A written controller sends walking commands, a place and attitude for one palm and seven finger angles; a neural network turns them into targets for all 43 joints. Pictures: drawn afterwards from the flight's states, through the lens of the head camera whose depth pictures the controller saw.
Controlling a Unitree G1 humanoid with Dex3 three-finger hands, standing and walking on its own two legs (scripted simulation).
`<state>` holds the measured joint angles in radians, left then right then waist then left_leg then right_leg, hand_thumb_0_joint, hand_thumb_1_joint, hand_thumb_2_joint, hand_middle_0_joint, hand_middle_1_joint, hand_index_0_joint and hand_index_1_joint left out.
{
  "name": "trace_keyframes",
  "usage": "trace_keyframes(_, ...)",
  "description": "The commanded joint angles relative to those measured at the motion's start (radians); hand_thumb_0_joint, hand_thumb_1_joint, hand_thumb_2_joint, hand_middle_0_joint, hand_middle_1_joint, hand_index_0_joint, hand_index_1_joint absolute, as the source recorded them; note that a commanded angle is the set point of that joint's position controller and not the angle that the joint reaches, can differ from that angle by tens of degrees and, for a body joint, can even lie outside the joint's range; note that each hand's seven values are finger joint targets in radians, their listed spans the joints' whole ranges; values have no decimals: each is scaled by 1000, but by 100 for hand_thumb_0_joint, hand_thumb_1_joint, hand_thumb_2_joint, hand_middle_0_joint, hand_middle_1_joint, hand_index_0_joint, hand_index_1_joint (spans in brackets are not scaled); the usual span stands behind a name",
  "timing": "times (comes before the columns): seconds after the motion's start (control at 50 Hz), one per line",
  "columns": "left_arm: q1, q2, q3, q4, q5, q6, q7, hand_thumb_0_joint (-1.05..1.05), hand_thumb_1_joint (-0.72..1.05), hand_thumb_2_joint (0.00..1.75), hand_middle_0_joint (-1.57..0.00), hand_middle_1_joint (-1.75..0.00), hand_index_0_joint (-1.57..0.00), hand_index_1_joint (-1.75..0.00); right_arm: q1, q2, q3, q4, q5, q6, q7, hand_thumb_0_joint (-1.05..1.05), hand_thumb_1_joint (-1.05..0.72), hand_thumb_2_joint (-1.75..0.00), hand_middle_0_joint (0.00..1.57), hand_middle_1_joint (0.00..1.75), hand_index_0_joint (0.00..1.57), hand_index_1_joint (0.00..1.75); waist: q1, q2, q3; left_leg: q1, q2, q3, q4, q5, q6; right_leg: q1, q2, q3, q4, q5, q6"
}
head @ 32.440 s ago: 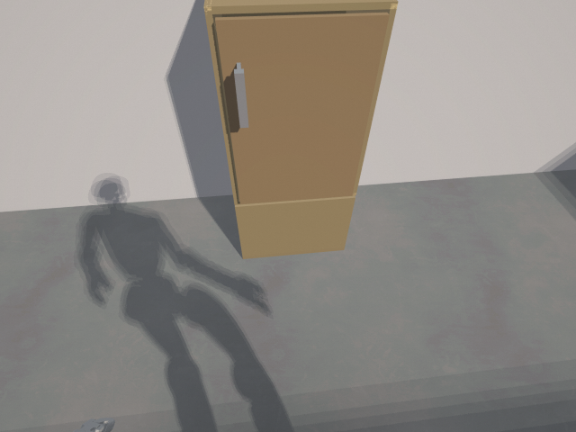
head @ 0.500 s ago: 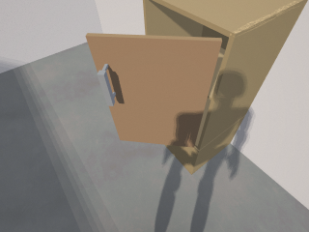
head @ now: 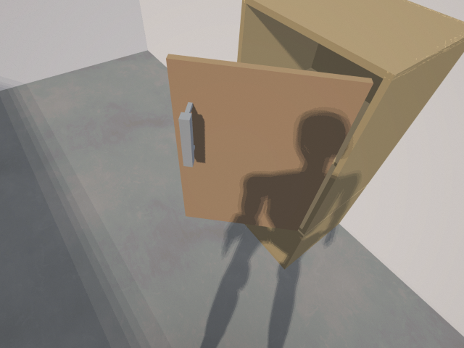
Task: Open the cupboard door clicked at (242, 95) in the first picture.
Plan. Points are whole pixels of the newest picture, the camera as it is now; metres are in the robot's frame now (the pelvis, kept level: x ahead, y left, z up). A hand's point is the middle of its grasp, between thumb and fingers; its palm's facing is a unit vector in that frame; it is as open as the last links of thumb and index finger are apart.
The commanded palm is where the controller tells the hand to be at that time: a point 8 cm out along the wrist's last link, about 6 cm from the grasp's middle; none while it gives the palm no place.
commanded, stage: come to a stop and stand still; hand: left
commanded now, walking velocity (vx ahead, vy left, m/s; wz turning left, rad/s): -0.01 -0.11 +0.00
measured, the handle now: (189, 135) +0.55 +0.14 +0.02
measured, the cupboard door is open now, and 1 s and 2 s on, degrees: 46 46 46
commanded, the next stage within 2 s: look again from close up in 0.56 s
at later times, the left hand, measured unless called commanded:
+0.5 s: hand out of the picture +0.02 +0.14 -0.17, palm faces +0.03 -0.98 -0.20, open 7.3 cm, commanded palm none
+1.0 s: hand out of the picture -0.04 +0.12 -0.17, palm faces +0.03 -0.99 -0.15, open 7.4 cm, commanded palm none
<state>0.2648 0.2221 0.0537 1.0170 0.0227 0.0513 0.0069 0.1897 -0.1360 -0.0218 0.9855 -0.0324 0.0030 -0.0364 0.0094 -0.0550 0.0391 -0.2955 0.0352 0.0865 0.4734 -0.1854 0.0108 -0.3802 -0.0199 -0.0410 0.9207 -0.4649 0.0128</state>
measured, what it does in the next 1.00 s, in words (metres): steps on the spot: right foot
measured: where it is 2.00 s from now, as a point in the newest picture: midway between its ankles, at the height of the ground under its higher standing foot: outside the picture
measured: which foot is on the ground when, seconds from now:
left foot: down 0.00-1.00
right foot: up 0.00-0.12, down 0.14-1.00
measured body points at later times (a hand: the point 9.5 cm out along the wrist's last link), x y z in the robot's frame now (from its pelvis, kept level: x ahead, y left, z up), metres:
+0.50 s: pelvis -0.01 -0.04 +0.00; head -0.02 -0.04 +0.45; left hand +0.01 +0.19 -0.16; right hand -0.01 -0.26 -0.16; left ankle +0.01 +0.06 -0.74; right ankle -0.02 -0.11 -0.74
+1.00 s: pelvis -0.01 -0.03 +0.00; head -0.01 -0.03 +0.45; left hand -0.04 +0.17 -0.16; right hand -0.01 -0.25 -0.15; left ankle +0.01 +0.06 -0.74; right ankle -0.02 -0.11 -0.74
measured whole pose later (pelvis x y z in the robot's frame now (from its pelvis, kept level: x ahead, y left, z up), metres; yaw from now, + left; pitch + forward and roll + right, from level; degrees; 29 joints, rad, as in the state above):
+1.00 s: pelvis -0.01 -0.03 +0.00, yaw +0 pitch -1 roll +0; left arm 0.37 0.13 -0.03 1.12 0.01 -0.02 0.04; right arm 0.30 -0.13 0.02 1.13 -0.01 -0.01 -0.03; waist 0.00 -0.02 0.00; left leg -0.20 0.00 0.10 0.43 -0.21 0.03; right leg -0.15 0.04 -0.08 0.43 -0.26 -0.06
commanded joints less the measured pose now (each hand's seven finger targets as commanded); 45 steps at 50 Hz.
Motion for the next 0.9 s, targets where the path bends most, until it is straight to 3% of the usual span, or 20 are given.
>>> trace_keyframes(0.0,34,4,7,-62,0,-9,-4,0,90,90,-20,-30,-20,-30,91,-222,-58,-14,-6,-8,-10,0,-90,-90,20,30,20,30,-33,203,-67,93,287,-253,-193,170,161,4,-16,21,-115,-8,-4)
trace_keyframes(0.04,45,-2,5,-60,-1,-18,-3,0,90,90,-20,-30,-20,-30,85,-211,-58,-12,-7,-4,-6,0,-90,-90,20,30,20,30,-26,191,-52,53,270,-262,-178,133,150,72,-4,10,-249,10,-16)
trace_keyframes(0.08,112,-10,5,-33,-2,-29,0,0,90,90,-20,-30,-20,-30,77,-212,-60,-9,0,0,-2,0,-90,-90,20,30,20,30,7,169,-93,11,226,-214,-122,39,109,214,6,-17,-450,179,-19)
trace_keyframes(0.1,127,13,7,-29,3,-37,6,0,90,90,-20,-30,-20,-30,90,-176,-54,-7,8,0,3,0,-90,-90,20,30,20,30,9,96,-81,-54,170,-168,-65,-33,66,288,-26,26,-562,228,-23)
trace_keyframes(0.12,188,60,-6,-25,14,-37,46,0,90,90,-20,-30,-20,-30,-30,-198,-53,-74,31,-8,2,0,-90,-90,20,30,20,30,65,-57,2,-46,80,-12,146,-111,-15,159,-117,162,-654,351,-20)
trace_keyframes(0.14,115,123,-4,-59,16,-54,43,0,90,90,-20,-30,-20,-30,33,-119,-26,-104,11,1,14,0,-90,-90,20,30,20,30,-7,-138,-12,-118,-7,-4,269,-217,-42,212,-238,248,-670,621,-60)
trace_keyframes(0.16,67,82,-12,-73,5,-76,46,0,90,90,-20,-30,-20,-30,86,-107,-29,-76,7,9,19,0,-90,-90,20,30,20,30,-38,-152,-86,-120,12,-52,351,-202,-19,243,-214,183,-622,629,-65)
trace_keyframes(0.18,41,59,-16,-84,1,-81,48,0,90,90,-20,-30,-20,-30,95,-111,-29,-65,8,13,20,0,-90,-90,20,30,20,30,-39,-158,-75,-113,12,-53,396,-179,-13,232,-192,146,-596,672,-98)
trace_keyframes(0.22,20,65,-11,-98,3,-80,49,0,90,90,-20,-30,-20,-30,93,-96,-24,-67,11,13,20,0,-90,-90,20,30,20,30,-39,-57,-40,-113,12,-41,364,-214,-10,210,-203,147,-594,607,-171)
trace_keyframes(0.24,18,76,-7,-101,6,-78,49,0,90,90,-20,-30,-20,-30,83,-79,-18,-70,12,12,22,0,-90,-90,20,30,20,30,-34,6,-9,-93,11,-25,291,-222,-9,196,-203,136,-585,589,-185)
trace_keyframes(0.26,26,88,-6,-101,3,-73,45,0,90,90,-20,-30,-20,-30,85,-70,-13,-68,12,9,21,0,-90,-90,20,30,20,30,-25,1,-6,-57,-2,-17,229,-204,-10,176,-193,149,-589,533,-185)
trace_keyframes(0.32,21,72,-14,-81,-7,-68,39,0,90,90,-20,-30,-20,-30,168,-83,-7,-26,11,-5,15,0,-90,-90,20,30,20,30,-50,-4,27,92,12,-48,7,-63,5,74,-134,140,-586,268,-124)
trace_keyframes(0.36,69,28,-20,-65,-10,-69,37,0,90,90,-20,-30,-20,-30,173,-129,-4,-10,7,-17,10,0,-90,-90,20,30,20,30,-21,106,39,78,114,-152,-46,49,52,70,-65,97,-551,243,-68)
trace_keyframes(0.38,63,38,-22,-63,-6,-63,36,0,90,90,-20,-30,-20,-30,152,-122,-1,-8,6,-19,10,0,-90,-90,20,30,20,30,-15,152,51,16,113,-174,-82,11,57,109,-54,75,-531,218,-68)
trace_keyframes(0.42,88,33,-27,-44,-6,-66,33,0,90,90,-20,-30,-20,-30,130,-117,5,-3,7,-21,8,0,-90,-90,20,30,20,30,-2,128,43,-22,106,-174,-110,-76,57,155,-50,83,-536,206,-68)
trace_keyframes(0.44,104,30,-32,-32,-6,-73,34,0,90,90,-20,-30,-20,-30,130,-105,9,1,9,-26,8,0,-90,-90,20,30,20,30,2,118,28,-15,93,-159,-99,-36,52,176,-62,97,-556,254,-66)
trace_keyframes(0.52,98,36,-40,-12,-9,-79,32,0,90,90,-20,-30,-20,-30,158,-99,15,31,11,-22,9,0,-90,-90,20,30,20,30,-21,26,29,31,60,-115,-83,-64,31,137,-89,136,-613,167,-72)
trace_keyframes(0.54,98,33,-42,-6,-8,-82,34,0,90,90,-20,-30,-20,-30,159,-91,17,39,12,-23,9,0,-90,-90,20,30,20,30,-21,21,39,42,61,-111,-86,-36,30,131,-90,133,-620,193,-71)
trace_keyframes(0.8,158,8,-59,62,-10,-87,37,0,90,90,-20,-30,-20,-30,159,-87,28,102,19,-30,6,0,-90,-90,20,30,20,30,-13,53,45,67,70,-114,-116,2,30,143,-90,133,-613,256,-68)
trace_keyframes(0.88,171,5,-60,73,-10,-88,39,0,90,90,-20,-30,-20,-30,160,-86,29,114,20,-35,4,0,-90,-90,20,30,20,30,-8,58,20,81,75,-113,-114,38,31,166,-90,123,-596,307,-66)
